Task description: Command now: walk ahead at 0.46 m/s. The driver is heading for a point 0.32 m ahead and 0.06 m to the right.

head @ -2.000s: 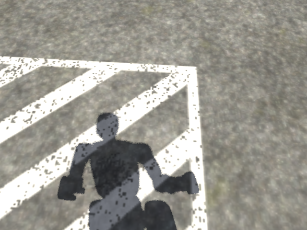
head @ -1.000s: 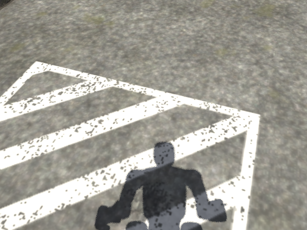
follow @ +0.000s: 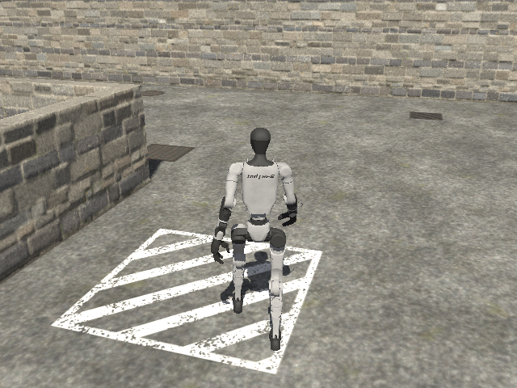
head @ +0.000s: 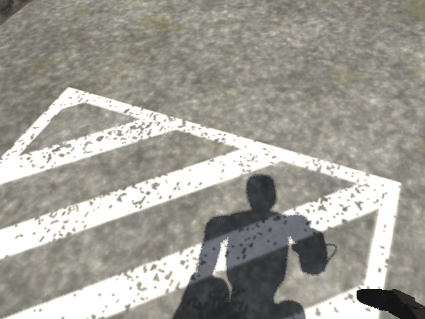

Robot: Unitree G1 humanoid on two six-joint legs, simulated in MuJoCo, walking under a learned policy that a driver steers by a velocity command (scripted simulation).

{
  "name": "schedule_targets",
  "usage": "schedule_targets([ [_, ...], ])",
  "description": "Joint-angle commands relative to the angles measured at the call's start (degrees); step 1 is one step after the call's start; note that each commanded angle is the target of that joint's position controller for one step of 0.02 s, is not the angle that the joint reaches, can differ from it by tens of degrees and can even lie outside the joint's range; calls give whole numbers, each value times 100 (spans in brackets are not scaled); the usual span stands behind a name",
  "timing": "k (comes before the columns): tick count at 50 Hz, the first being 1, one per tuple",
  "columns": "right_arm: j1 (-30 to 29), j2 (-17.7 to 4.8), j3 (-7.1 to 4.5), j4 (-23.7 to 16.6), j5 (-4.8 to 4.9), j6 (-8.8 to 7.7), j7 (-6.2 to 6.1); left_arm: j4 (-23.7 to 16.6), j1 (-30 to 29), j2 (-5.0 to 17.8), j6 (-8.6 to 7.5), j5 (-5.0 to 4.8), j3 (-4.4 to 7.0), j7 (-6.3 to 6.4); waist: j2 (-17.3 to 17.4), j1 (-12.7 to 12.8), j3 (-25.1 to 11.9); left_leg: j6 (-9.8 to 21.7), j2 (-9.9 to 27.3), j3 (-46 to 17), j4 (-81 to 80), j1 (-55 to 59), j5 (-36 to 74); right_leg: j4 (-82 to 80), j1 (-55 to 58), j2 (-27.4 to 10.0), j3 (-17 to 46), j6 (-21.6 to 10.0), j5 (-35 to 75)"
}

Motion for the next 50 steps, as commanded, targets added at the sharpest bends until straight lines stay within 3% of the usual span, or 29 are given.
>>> schedule_targets([
  [1,-560,-555,-123,-517,2,-135,66,-176,31,1106,3,-30,251,40,-774,-414,482,253,-161,47,-286,323,-179,249,-352,-1601,467,-686,3639],
  [2,-228,-703,-193,-438,-9,-134,51,-208,-41,1194,35,-8,288,42,-889,-630,156,361,-330,159,-231,856,-357,719,-238,-1604,414,-627,4747],
  [3,564,-901,-311,-209,-1,-119,13,-243,-142,1206,90,27,297,41,-935,-1061,-365,521,-517,287,-235,1856,-429,1645,-332,-1456,259,-522,5660],
  [4,1616,-1131,-432,101,5,-84,-53,-319,-208,1138,121,69,264,43,-867,-1531,-993,725,-320,56,-146,3417,-394,2917,-1122,-1223,156,-353,5398],
  [5,2476,-1641,-548,269,-168,-64,-107,-465,316,526,68,115,89,-13,268,-1431,-1978,1435,1235,-2150,-148,5835,-1178,5161,-3328,-511,23,-81,2912],
  [6,2603,-1388,-455,370,-136,-46,-74,-341,584,163,-71,-14,-34,-53,1244,-1317,-2770,1921,2141,-4517,-1371,6323,-2388,6665,-4343,245,653,12,-1209],
  [7,2135,-994,-327,358,-97,-66,-68,-522,-38,840,-188,-210,167,-77,793,-1331,-1734,1555,1913,-4027,-1700,5411,-2790,7156,-4893,-108,1043,-113,-1072],
  [8,1636,-803,-266,294,-101,-94,-83,-722,-579,1025,-228,-313,225,-58,504,-1155,-917,1310,1746,-3043,-1846,4410,-2437,7057,-4975,-413,822,-198,-571],
  [9,1208,-673,-213,298,-154,-153,-54,-770,-819,940,-214,-239,236,-2,62,-920,-398,1197,1509,-2320,-2029,3408,-1298,6701,-4685,-630,706,-161,-149],
  [10,940,-508,-166,310,-213,-216,-24,-729,-736,869,-133,-123,290,52,104,-654,-264,1074,1243,-1650,-2099,2827,-249,6365,-4250,-805,701,-127,54],
  [12,848,-428,-143,447,-267,-263,22,-629,-353,559,35,-65,268,75,200,-382,-259,1123,1033,-935,-2156,2198,1327,6085,-3613,-832,620,-14,33],
  [15,918,-647,-152,684,-292,-286,-58,-838,-635,499,142,22,272,100,207,-252,-145,1243,953,-346,-2201,1936,2635,5253,-3767,-791,471,179,488],
  [18,973,-759,-139,783,-274,-173,-196,-1034,-1276,394,126,87,190,33,184,-416,-282,1075,647,130,-2113,2011,2648,3728,-3475,-727,251,233,1565],
  [21,1322,-947,-150,984,-224,-61,-244,-1166,-1789,496,143,60,175,-21,132,-652,-431,1050,767,24,-1979,2446,2298,2942,-3260,-564,207,252,2011],
  [23,1374,-979,-153,1084,-163,23,-251,-1255,-1971,643,156,77,204,-33,160,-671,-413,1011,904,-135,-1708,2722,2055,2631,-3236,-500,251,168,1752],
  [25,1275,-941,-141,1132,-75,105,-272,-1240,-1873,727,140,129,243,-44,126,-501,-432,824,860,-205,-1197,2822,1641,2035,-2881,-389,168,7,1829],
  [26,1455,-816,-104,1195,-80,122,-277,-1165,-1691,893,126,161,303,-24,-37,-444,-509,590,618,-187,-826,2790,1272,1554,-2397,-392,223,-117,2595],
  [27,1713,-683,-54,1204,-215,97,-287,-1123,-1436,1273,121,189,395,26,-427,-508,-837,292,255,18,-240,2502,552,1710,-1610,-893,693,-302,4793],
  [28,2568,-232,69,1371,-302,64,-260,-1057,-1396,1319,177,219,369,57,-1304,-938,-1410,-39,-147,141,409,1666,-1600,2044,-455,-1687,1492,-1083,5774],
  [29,2355,-296,80,1430,-247,144,-289,-1007,-1323,785,241,166,251,29,-1303,-678,-1559,-197,-256,-5,736,1624,-2995,1806,-640,-1925,1885,-1429,5044],
  [30,1960,-476,38,1323,-141,247,-319,-991,-1495,604,262,153,179,-1,-1189,-680,-1330,-228,-229,-129,816,1475,-3372,1529,-971,-1805,1930,-1368,3844],
  [31,1754,-484,29,1305,-112,356,-377,-1015,-1754,666,279,165,181,-9,-1053,-731,-1152,-239,-159,-202,746,1441,-3264,1339,-1273,-1683,1924,-1206,2851],
  [34,1870,-438,28,1489,-227,558,-449,-1158,-2593,819,327,135,205,31,-954,-1086,-738,-194,-70,-200,-406,2451,-1727,993,-2634,-1215,1361,-620,945],
  [36,1785,-589,30,1517,-284,575,-413,-1066,-2479,758,362,85,212,44,-639,-919,-366,-44,57,-236,-881,2378,-1681,1000,-2876,-738,813,-188,-433],
  [37,1664,-784,-12,1558,-220,537,-409,-1056,-2399,711,363,93,210,51,-202,-726,-70,56,23,-215,-842,1884,-2204,1101,-2643,-498,564,-77,-318],
  [39,1545,-577,32,1583,-204,418,-399,-927,-2259,684,304,97,213,67,-78,-691,-129,23,58,-242,-975,1782,-1897,1523,-2167,-438,512,-115,860],
  [42,1601,-611,18,1655,-197,297,-387,-800,-2130,672,259,54,234,71,-47,-689,-521,-59,67,-240,-869,2033,-899,1991,-1713,-434,386,-281,2699],
  [50,1719,-550,61,1783,-182,395,-404,-573,-2202,626,419,50,257,56,-108,-710,-369,-38,36,-199,-828,2137,-697,2065,-1714,-363,288,-246,2639],
])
